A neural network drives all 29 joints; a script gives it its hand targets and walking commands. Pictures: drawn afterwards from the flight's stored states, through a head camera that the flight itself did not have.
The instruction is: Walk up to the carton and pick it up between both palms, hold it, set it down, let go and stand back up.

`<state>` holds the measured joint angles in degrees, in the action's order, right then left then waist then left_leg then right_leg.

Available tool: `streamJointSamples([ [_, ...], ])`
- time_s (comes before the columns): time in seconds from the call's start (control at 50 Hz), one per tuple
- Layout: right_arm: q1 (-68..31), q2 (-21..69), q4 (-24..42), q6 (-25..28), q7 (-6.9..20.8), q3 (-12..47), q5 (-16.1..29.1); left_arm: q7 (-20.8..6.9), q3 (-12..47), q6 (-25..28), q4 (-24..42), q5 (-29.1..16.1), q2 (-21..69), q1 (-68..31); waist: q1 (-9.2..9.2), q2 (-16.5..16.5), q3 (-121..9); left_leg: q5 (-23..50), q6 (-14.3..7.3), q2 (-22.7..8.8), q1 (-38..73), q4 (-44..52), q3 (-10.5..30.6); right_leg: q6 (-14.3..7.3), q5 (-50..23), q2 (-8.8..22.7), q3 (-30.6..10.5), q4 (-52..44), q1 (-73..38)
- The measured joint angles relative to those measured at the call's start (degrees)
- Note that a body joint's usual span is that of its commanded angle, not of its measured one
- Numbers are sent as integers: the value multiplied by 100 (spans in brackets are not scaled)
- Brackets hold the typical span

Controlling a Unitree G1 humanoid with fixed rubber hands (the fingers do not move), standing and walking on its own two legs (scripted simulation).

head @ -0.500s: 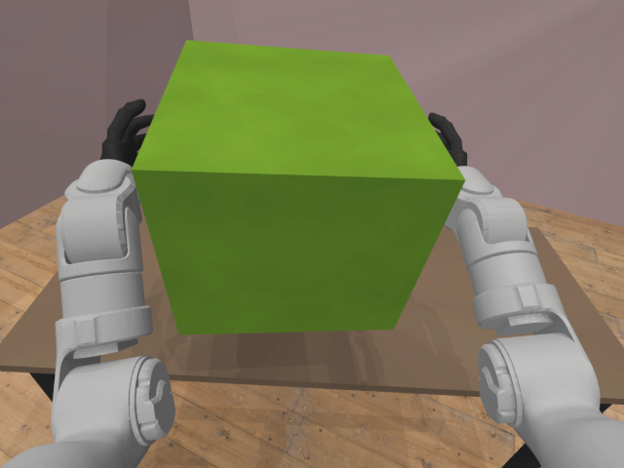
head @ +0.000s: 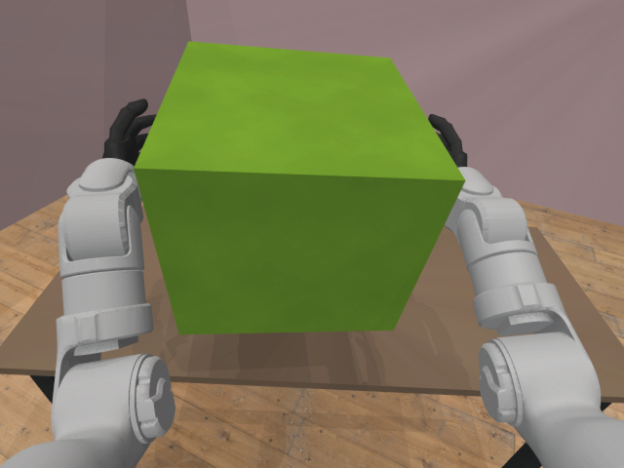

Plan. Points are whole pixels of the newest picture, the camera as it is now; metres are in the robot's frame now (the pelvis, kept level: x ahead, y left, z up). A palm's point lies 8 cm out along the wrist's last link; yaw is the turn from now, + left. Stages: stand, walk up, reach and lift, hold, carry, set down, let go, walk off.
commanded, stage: hold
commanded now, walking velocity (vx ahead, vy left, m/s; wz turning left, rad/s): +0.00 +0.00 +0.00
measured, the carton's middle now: (291, 186) +0.42 +0.01 +0.20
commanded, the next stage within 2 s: none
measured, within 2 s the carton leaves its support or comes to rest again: neither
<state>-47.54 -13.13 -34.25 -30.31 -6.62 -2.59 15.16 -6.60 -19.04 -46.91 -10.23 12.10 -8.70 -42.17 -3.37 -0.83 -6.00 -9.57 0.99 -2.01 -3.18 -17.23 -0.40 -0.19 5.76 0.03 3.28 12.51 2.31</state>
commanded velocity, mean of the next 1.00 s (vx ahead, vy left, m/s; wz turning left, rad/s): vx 0.00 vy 0.00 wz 0.00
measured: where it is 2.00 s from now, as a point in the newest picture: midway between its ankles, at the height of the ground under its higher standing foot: outside the picture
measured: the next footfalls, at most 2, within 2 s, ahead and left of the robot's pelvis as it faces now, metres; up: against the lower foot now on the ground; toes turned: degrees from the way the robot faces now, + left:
none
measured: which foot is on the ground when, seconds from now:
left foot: down 0.00-1.00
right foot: down 0.00-1.00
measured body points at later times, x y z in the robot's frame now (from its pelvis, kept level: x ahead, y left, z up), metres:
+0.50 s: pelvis +0.00 +0.00 +0.00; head -0.07 +0.01 +0.44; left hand +0.37 +0.20 +0.26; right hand +0.38 -0.19 +0.25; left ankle +0.00 +0.13 -0.75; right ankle +0.02 -0.12 -0.75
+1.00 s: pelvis +0.00 +0.00 +0.00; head -0.07 +0.01 +0.44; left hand +0.37 +0.20 +0.27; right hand +0.39 -0.18 +0.25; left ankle +0.00 +0.13 -0.75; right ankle +0.02 -0.12 -0.75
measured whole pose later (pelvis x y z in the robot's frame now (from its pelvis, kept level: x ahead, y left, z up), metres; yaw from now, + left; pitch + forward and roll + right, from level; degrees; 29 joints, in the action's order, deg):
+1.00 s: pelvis +0.00 +0.00 +0.00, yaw +0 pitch -4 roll -1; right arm -47.5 -12.2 -33.8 -30.3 -6.2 -4.2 14.1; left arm -6.6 -18.9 -47.5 -9.7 12.0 -9.1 -42.7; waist -3.5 -0.8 -6.1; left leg -9.4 1.1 -1.9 -3.5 -17.2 0.1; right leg -0.2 6.0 0.1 3.7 12.8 2.6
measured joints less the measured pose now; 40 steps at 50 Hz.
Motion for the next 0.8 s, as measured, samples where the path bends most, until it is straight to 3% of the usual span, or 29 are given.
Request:
streamJointSamples([
  [0.8, 101, 65, 221, -31, -21, -71, -38, -12, 12, -20, 199, -21, -3, 99, -39, -71, 20, 5, 20, -18, 12, -8, 44, -20, 16, -21, 34, 20, -19],
])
